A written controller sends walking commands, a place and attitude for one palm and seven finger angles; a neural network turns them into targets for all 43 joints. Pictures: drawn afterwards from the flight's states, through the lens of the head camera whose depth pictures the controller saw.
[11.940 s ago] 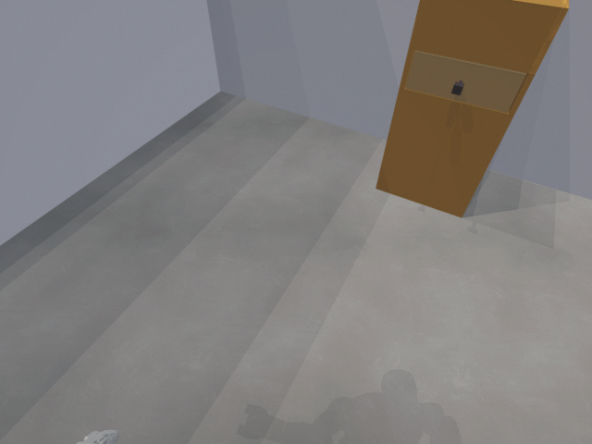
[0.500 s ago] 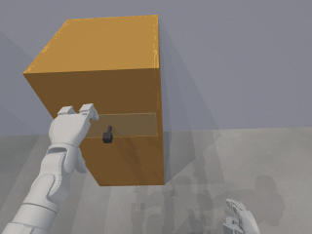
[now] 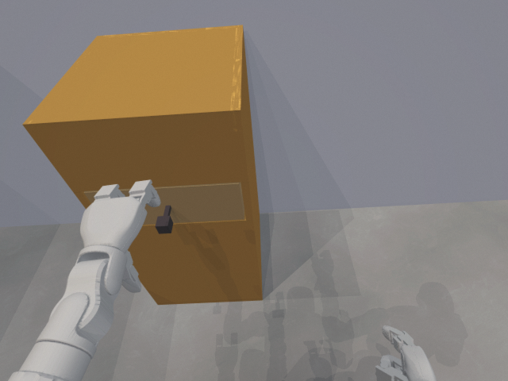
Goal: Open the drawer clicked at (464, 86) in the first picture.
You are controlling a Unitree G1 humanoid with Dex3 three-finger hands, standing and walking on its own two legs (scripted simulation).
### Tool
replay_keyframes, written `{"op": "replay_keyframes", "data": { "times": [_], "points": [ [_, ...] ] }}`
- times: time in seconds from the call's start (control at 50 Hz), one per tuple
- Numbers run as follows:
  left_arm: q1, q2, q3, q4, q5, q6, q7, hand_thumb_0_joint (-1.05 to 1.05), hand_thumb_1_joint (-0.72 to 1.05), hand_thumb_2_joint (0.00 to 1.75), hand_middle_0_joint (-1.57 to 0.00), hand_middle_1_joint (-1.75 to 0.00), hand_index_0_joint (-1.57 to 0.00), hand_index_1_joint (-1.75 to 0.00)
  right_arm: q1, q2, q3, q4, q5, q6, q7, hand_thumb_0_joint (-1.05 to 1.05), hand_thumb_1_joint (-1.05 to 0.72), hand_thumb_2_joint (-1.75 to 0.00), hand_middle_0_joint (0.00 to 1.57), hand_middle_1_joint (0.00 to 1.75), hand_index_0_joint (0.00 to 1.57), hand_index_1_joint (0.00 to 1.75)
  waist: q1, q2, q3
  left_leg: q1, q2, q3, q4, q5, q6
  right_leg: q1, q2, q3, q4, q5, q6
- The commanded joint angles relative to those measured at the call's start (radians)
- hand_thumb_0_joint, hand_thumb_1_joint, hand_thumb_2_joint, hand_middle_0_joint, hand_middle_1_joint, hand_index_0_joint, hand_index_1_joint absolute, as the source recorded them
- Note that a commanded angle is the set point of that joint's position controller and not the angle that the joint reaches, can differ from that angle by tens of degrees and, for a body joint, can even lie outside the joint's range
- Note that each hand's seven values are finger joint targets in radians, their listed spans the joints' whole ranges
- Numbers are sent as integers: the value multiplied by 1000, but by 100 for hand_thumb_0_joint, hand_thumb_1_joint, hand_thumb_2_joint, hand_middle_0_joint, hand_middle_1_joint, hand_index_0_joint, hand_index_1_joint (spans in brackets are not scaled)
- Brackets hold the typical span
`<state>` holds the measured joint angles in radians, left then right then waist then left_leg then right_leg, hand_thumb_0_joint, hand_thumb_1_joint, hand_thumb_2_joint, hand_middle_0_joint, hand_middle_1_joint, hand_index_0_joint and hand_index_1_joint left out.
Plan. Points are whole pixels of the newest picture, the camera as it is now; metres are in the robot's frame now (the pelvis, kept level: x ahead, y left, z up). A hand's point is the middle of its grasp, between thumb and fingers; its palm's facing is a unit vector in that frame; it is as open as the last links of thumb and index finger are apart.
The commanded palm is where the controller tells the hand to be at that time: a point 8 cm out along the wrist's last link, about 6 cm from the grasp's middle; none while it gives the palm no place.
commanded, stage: move the hooked fingers above the handle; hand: left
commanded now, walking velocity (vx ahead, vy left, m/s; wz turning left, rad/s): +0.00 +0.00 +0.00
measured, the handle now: (165, 218) +0.49 +0.31 -0.14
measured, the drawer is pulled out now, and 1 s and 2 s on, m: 0.00 0.00 0.00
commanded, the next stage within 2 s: none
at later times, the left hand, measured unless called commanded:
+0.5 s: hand (140, 225) +0.37 +0.27 +0.01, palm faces -0.03 -0.03 -1.00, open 13.8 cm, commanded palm +0.35 +0.28 +0.07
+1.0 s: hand (145, 220) +0.41 +0.30 -0.04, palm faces -0.05 -0.02 -1.00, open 13.8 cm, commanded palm +0.40 +0.29 +0.02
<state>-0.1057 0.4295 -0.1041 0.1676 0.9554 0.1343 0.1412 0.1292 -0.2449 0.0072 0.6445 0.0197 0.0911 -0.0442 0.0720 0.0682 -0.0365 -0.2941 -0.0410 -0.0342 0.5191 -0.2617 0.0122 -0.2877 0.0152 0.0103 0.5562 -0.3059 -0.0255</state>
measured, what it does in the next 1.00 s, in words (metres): stands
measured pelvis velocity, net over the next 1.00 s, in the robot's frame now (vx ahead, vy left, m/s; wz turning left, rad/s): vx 0.00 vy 0.02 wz -0.03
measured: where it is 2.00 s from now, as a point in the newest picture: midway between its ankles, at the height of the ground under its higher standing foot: outside the picture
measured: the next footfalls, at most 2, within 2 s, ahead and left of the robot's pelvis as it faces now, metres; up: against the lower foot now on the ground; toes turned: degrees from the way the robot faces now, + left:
none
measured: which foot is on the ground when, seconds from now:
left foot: down 0.00-1.00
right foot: down 0.00-1.00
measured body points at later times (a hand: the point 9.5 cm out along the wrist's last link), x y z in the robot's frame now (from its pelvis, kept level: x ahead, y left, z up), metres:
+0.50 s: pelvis +0.01 -0.01 -0.02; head +0.06 -0.03 +0.43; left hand +0.36 +0.27 +0.07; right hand +0.12 -0.27 -0.15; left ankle +0.00 +0.12 -0.73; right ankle -0.01 -0.10 -0.73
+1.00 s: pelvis +0.00 +0.02 -0.04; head +0.08 +0.02 +0.41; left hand +0.41 +0.30 +0.02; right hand +0.07 -0.25 -0.17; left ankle +0.00 +0.12 -0.73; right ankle -0.01 -0.10 -0.73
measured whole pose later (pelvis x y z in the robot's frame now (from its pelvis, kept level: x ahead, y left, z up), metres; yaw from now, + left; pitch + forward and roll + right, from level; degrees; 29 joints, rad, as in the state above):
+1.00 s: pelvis +0.00 +0.02 -0.04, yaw -1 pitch +18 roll -2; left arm -0.53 0.50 0.04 0.91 1.09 -0.08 0.37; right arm 0.29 -0.25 -0.06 0.69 -0.01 0.10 -0.02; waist -0.04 0.04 -0.16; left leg -0.76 -0.03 -0.02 0.86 -0.40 0.04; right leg -0.72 0.04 0.01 0.81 -0.40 0.00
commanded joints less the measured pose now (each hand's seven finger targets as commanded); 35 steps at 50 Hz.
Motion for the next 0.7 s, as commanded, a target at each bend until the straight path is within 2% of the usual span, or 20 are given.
{"op": "replay_keyframes", "data": {
  "times": [0.0, 0.04, 0.08, 0.12, 0.14, 0.16, 0.26, 0.28, 0.36, 0.38, 0.44, 0.46, 0.5, 0.54, 0.56, 0.58, 0.62, 0.64, 0.66, 0.68],
  "points": [
    [-350, 234, 153, -77, 18, -27, 33, 0, -50, 30, -30, -120, -30, -120, -98, -104, -39, -142, 2, -44, -30, 0, -90, -90, 20, 30, 20, 30, -11, -86, -174, 23, -20, 46, -42, 145, 28, 60, 0, 10, -93, 166, -7],
    [-388, 280, 189, -44, 28, -59, 38, 0, -50, 30, -30, -120, -30, -120, -80, -108, -45, -133, -3, -47, -37, 0, -90, -90, 20, 30, 20, 30, -14, -78, -208, 12, -27, 50, -20, 149, 29, 62, 1, 23, -84, 178, -5],
    [-393, 255, 172, -28, 25, -93, 43, 0, -50, 30, -30, -120, -30, -120, -70, -102, -51, -134, -3, -55, -40, 0, -90, -90, 20, 30, 20, 30, -16, -53, -227, 8, -30, 51, 5, 169, 33, 53, -2, 25, -66, 226, -6],
    [-407, 258, 178, 4, 27, -122, 51, 0, -50, 30, -30, -120, -30, -120, -53, -104, -59, -129, -6, -58, -41, 0, -90, -90, 20, 30, 20, 30, -21, -56, -247, -10, -30, 54, 28, 184, 33, 41, -2, 28, -46, 265, -4],
    [-421, 263, 182, 27, 25, -131, 54, 0, -50, 30, -30, -120, -30, -120, -37, -107, -61, -124, -6, -57, -41, 0, -90, -90, 20, 30, 20, 30, -28, -78, -255, -29, -32, 52, 33, 174, 33, 44, -3, 28, -43, 257, -2],
    [-435, 258, 176, 44, 24, -142, 58, 0, -50, 30, -30, -120, -30, -120, -35, -109, -64, -127, -3, -60, -42, 0, -90, -90, 20, 30, 20, 30, -33, -84, -244, -45, -32, 53, 43, 157, 36, 21, -4, 32, -41, 249, 0],
    [-493, 279, 192, 107, 40, -180, 93, 0, -50, 30, -30, -120, -30, -120, 14, -116, -82, -111, -4, -58, -39, 0, -90, -90, 20, 30, 20, 30, -44, -53, -298, -75, -30, 54, 88, 179, 36, -16, 0, 26, 4, 281, -3],
    [-505, 268, 182, 122, 40, -184, 100, 0, -50, 30, -30, -120, -30, -120, 24, -116, -85, -106, -4, -57, -39, 0, -90, -90, 20, 30, 20, 30, -49, -60, -311, -75, -30, 54, 99, 189, 38, -23, 1, 24, 12, 299, -3],
    [-524, 336, 246, 207, 51, -193, 138, 0, -50, 30, -30, -120, -30, -120, 63, -125, -95, -93, -3, -48, -38, 0, -90, -90, 20, 30, 20, 30, -46, -68, -345, -133, -28, 52, 120, 194, 37, -20, 3, 24, 43, 318, -3],
    [-526, 312, 227, 224, 52, -193, 143, 0, -50, 30, -30, -120, -30, -120, 68, -124, -97, -92, -3, -47, -36, 0, -90, -90, 20, 30, 20, 30, -51, -61, -345, -133, -26, 56, 128, 213, 37, -29, 4, 21, 50, 345, -3],
    [-507, 347, 267, 249, 60, -194, 165, 0, -50, 30, -30, -120, -30, -120, 88, -131, -106, -89, -8, -38, -31, 0, -90, -90, 20, 30, 20, 30, -43, -50, -408, -143, -25, 55, 145, 260, 36, -8, 9, 20, 77, 400, -6],
    [-520, 316, 238, 250, 61, -195, 169, 0, -50, 30, -30, -120, -30, -120, 97, -130, -107, -90, -5, -37, -27, 0, -90, -90, 20, 30, 20, 30, -53, -39, -402, -141, -22, 55, 148, 269, 36, -26, 11, 14, 83, 406, -7],
    [-500, 301, 234, 263, 62, -194, 179, 0, -50, 30, -30, -120, -30, -120, 112, -134, -114, -86, -7, -37, -20, 0, -90, -90, 20, 30, 20, 30, -54, -23, -406, -121, -13, 56, 153, 292, 35, -56, 19, 6, 88, 397, -11],
    [-513, 298, 233, 310, 61, -189, 183, 0, -50, 30, -30, -120, -30, -120, 125, -140, -114, -80, -8, -31, -19, 0, -90, -90, 20, 30, 20, 30, -71, -78, -392, -150, -10, 50, 157, 278, 36, -66, 22, 0, 90, 379, -9],
    [-517, 307, 237, 321, 66, -191, 187, 0, -50, 30, -30, -120, -30, -120, 131, -142, -114, -82, -5, -31, -19, 0, -90, -90, 20, 30, 20, 30, -68, -58, -376, -155, -8, 49, 153, 263, 35, -88, 24, -3, 92, 348, -12],
    [-541, 305, 233, 328, 72, -195, 193, 0, -50, 30, -30, -120, -30, -120, 137, -144, -116, -77, -7, -31, -18, 0, -90, -90, 20, 30, 20, 30, -73, -63, -383, -144, -4, 49, 157, 269, 37, -102, 25, -6, 95, 342, -12],
    [-578, 315, 235, 334, 86, -204, 207, 0, -50, 30, -30, -120, -30, -120, 148, -144, -117, -77, -10, -27, -18, 0, -90, -90, 20, 30, 20, 30, -77, -25, -391, -144, -3, 47, 163, 258, 34, -129, 27, -9, 102, 310, -15],
    [-603, 317, 236, 353, 88, -206, 215, 0, -50, 30, -30, -120, -30, -120, 155, -146, -116, -68, -14, -25, -18, 0, -90, -90, 20, 30, 20, 30, -89, -37, -384, -149, 0, 42, 169, 256, 36, -145, 29, -13, 103, 296, -16],
    [-622, 330, 249, 367, 95, -213, 224, 0, -50, 30, -30, -120, -30, -120, 168, -148, -119, -63, -15, -25, -17, 0, -90, -90, 20, 30, 20, 30, -88, -40, -403, -146, 3, 39, 176, 264, 36, -156, 30, -15, 113, 296, -16],
    [-627, 317, 236, 380, 102, -217, 231, 0, -50, 30, -30, -120, -30, -120, 170, -145, -120, -63, -16, -23, -16, 0, -90, -90, 20, 30, 20, 30, -89, -17, -409, -141, 4, 38, 182, 268, 33, -175, 31, -18, 120, 286, -18]
  ]
}}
